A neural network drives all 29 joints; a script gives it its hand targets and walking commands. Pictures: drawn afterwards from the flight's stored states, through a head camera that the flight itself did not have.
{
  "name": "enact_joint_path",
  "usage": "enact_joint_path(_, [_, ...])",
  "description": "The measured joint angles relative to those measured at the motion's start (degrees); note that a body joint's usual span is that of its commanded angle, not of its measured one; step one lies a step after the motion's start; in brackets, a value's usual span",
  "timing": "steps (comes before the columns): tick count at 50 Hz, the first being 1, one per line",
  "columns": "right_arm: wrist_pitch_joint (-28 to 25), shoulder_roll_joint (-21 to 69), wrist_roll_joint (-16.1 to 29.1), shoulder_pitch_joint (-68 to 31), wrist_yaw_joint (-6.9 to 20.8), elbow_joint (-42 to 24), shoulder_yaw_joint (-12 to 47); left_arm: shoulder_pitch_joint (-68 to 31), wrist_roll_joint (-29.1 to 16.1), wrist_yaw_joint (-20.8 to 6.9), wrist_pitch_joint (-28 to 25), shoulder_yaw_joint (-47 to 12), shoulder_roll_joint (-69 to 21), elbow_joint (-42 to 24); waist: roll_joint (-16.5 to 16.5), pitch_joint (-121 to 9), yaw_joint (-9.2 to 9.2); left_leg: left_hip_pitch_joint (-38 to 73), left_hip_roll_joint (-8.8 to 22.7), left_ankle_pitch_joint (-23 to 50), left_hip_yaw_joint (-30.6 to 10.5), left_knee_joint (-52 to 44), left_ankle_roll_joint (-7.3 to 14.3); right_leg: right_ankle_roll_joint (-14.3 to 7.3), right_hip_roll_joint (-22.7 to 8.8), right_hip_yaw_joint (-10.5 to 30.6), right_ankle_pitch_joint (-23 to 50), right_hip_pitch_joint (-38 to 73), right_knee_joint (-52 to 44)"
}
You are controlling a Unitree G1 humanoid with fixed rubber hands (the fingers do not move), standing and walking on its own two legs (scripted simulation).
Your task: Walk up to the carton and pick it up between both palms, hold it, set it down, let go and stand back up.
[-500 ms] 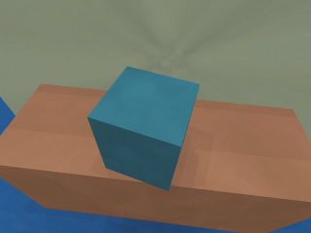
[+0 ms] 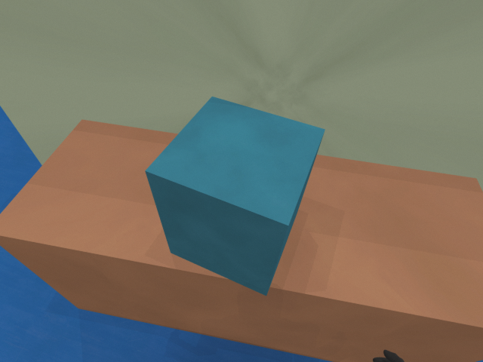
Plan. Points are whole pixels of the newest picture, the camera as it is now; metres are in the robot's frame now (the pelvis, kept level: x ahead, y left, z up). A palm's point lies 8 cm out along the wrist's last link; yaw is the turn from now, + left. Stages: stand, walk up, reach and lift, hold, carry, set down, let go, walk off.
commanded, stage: walk up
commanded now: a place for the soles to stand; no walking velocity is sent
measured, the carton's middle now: (239, 197) +0.43 +0.01 -0.02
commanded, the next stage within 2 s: none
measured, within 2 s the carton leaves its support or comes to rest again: neither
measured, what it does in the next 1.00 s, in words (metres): shifts its weight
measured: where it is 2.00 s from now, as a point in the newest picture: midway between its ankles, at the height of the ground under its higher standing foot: outside the picture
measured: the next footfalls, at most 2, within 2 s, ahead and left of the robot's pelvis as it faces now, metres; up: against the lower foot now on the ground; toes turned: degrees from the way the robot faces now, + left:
none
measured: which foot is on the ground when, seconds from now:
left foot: down 0.00-1.00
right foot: down 0.00-1.00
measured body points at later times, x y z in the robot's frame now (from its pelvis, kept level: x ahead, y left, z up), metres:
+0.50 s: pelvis +0.00 +0.04 +0.02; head +0.00 +0.05 +0.47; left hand +0.04 +0.31 -0.11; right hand +0.09 -0.22 -0.10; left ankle +0.02 +0.15 -0.72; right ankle +0.01 -0.06 -0.72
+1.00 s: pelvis +0.03 +0.06 +0.02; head +0.03 +0.06 +0.47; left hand +0.07 +0.32 -0.11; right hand +0.09 -0.20 -0.11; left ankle +0.02 +0.15 -0.72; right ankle +0.01 -0.06 -0.72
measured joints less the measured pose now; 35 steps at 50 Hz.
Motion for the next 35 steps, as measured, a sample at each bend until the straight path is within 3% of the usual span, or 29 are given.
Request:
enact_joint_path(1, [-0.01, 0.08, 0.00, 0.17, -0.04, -0.05, -0.07, -0.08, -0.09, 0.03, 0.11, -0.09, -0.07, 0.00, 0.14, 0.10, -0.10, 0.06, 0.11, -0.49, 0.40, 0.18, 0.27, 0.07, -0.27, -0.36, -0.30, 0.10, 0.43])
enact_joint_path(5, [-0.13, 0.94, 0.29, -0.56, 0.62, 0.65, 0.23, 0.28, -0.55, -0.13, 0.34, -0.05, -0.69, 0.34, -0.07, 0.87, 0.43, 1.55, 0.05, 0.54, 1.38, -1.16, -1.93, 0.69, -0.73, 0.37, -0.17, 0.69, 0.56])
enact_joint_path(17, [-0.36, 2.29, 0.24, -0.88, 2.38, 3.30, 0.78, 3.86, -0.64, 0.33, -1.19, 0.12, -2.65, 1.23, 1.44, -0.45, 0.16, 4.99, -0.62, 3.64, 2.36, -7.37, -0.29, 2.45, -0.56, 0.99, 4.44, 4.38, -7.11])
enact_joint_path(35, [-0.68, 2.45, 0.56, 0.01, 1.87, 6.50, 0.99, 7.66, 0.44, 0.93, -2.26, 0.99, -2.71, 2.78, 0.05, -2.77, 0.07, 6.21, -1.37, 3.60, 5.06, -10.50, 2.05, 4.79, -0.86, 3.67, 6.43, 4.82, -11.05])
